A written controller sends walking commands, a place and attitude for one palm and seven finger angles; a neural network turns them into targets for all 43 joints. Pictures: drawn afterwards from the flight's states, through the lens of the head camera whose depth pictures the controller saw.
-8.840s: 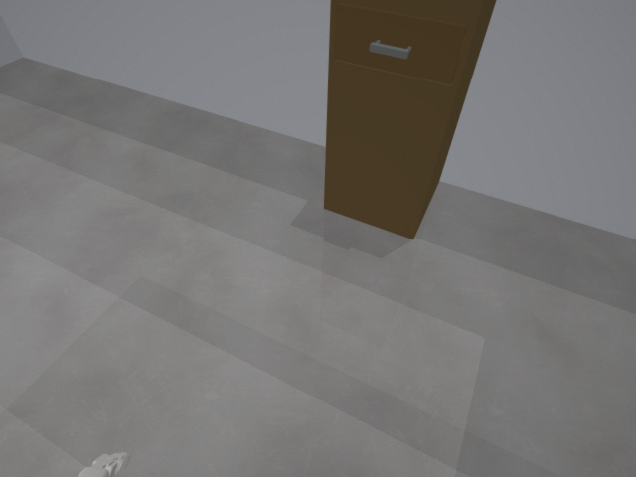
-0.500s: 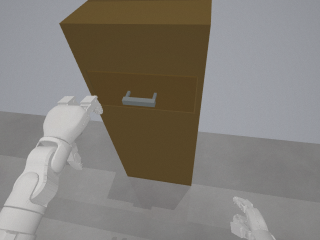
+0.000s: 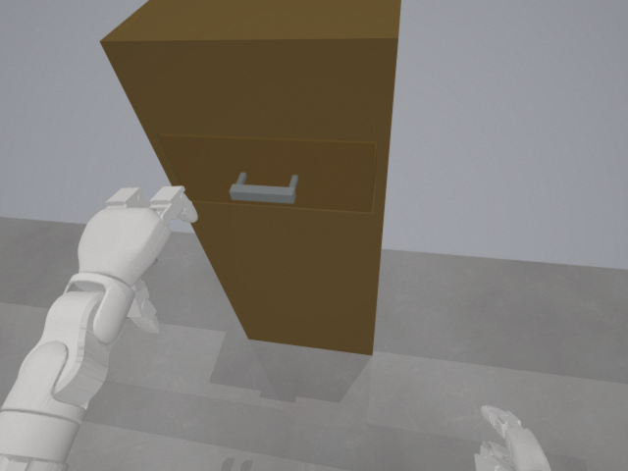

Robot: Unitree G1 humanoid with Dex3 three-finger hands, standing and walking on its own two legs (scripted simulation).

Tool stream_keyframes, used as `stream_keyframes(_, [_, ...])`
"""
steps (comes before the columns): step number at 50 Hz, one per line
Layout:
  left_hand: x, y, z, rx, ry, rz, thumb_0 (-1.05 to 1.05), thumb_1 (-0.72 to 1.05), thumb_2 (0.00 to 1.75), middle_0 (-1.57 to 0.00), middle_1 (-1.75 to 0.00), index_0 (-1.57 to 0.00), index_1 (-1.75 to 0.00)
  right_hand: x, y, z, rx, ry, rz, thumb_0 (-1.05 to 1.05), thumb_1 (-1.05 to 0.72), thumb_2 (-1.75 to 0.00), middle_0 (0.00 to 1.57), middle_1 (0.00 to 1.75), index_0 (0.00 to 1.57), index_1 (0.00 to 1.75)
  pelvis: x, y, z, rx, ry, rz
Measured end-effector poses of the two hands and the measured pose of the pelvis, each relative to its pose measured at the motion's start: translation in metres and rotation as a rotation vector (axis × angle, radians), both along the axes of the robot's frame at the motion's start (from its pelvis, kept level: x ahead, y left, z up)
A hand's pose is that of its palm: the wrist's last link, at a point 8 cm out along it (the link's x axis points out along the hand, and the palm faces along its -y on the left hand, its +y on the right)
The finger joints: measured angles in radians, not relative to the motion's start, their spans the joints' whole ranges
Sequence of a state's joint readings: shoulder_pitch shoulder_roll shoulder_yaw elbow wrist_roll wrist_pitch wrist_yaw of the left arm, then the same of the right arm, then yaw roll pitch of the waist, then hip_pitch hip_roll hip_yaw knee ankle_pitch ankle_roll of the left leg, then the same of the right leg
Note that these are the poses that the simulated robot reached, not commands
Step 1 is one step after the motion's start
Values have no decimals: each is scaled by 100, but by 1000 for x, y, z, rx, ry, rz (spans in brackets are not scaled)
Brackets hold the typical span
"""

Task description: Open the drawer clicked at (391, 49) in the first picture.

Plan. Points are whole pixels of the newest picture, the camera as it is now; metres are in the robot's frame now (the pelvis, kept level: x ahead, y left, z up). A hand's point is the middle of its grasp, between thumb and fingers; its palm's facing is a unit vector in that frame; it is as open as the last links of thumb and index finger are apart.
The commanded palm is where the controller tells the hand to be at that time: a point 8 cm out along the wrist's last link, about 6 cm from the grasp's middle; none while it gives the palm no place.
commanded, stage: move the hooked fingers above the handle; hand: left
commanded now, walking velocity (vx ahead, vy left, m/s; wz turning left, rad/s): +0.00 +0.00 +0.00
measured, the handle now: (265, 186) +0.57 +0.18 +0.01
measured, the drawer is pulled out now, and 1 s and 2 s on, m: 0.00 0.00 0.00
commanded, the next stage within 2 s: none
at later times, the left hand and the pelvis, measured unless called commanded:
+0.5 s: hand (192, 236) +0.37 +0.22 +0.09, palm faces -0.02 -0.04 -1.00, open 13.8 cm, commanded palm +0.35 +0.23 +0.15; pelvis +0.00 +0.00 +0.00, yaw +0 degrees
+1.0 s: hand (229, 213) +0.44 +0.20 +0.07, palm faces -0.05 -0.02 -1.00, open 13.8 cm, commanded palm +0.43 +0.21 +0.13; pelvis +0.02 +0.00 -0.01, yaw -1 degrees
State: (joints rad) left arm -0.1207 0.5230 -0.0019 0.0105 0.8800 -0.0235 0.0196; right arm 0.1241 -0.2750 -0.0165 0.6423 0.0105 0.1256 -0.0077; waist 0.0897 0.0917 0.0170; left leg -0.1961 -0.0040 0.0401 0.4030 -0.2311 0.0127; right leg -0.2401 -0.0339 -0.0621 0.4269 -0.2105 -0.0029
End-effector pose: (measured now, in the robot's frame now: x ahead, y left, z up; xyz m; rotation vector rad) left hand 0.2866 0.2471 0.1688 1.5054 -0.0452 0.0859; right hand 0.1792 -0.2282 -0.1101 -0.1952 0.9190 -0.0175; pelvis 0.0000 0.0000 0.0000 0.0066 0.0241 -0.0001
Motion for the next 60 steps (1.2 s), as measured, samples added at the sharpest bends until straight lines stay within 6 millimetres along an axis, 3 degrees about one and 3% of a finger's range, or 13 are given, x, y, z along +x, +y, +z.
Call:
stream_keyframes(12, [15, -22, -18, 4, 79, -89, 0, -49, 30, -32, -120, -32, -120, 6, 9, 6, 2, -46, 9, 1, -90, -90, 20, 30, 20, 30, -5, -2, 0, 2, -2, 8])
stream_keyframes(21, [52, -12, -20, 25, 76, -52, 0, -49, 30, -32, -120, -32, -120, -23, -4, -4, -24, 34, -49, 1, -90, -90, 20, 30, 20, 30, -4, -1, -1, 0, 28, 3])
stream_keyframes(30, [82, -34, -30, 11, 104, -136, 0, -49, 30, -32, -120, -32, -120, -54, -18, -14, -47, 128, -126, 1, -90, -90, 20, 30, 20, 30, 5, 5, -3, 1, 61, -12])
stream_keyframes(35, [97, -35, -37, 9, 89, -132, 0, -49, 30, -32, -120, -32, -120, -62, -20, -17, -49, 159, -154, 1, -90, -90, 20, 30, 20, 30, 9, 6, -4, 3, 81, -21])
stream_keyframes(42, [115, -31, -34, 40, 63, -78, 0, -49, 30, -32, -120, -32, -120, -64, -20, -22, -38, 185, -164, 1, -90, -90, 20, 30, 20, 30, 15, 6, -5, 1, 109, -17])
stream_keyframes(53, [143, -54, -48, 41, 142, -109, 0, -49, 30, -32, -120, -32, -120, -56, -22, -22, -41, 174, -175, 1, -90, -90, 20, 30, 20, 30, 20, 2, -8, 2, 127, -13])
stream_keyframes(60, [163, -49, -47, 38, 107, -84, 0, -49, 30, -32, -120, -32, -120, -70, -32, -25, -62, 210, -198, 0, -90, -90, 20, 30, 20, 30, 21, -3, -11, 3, 156, -17])
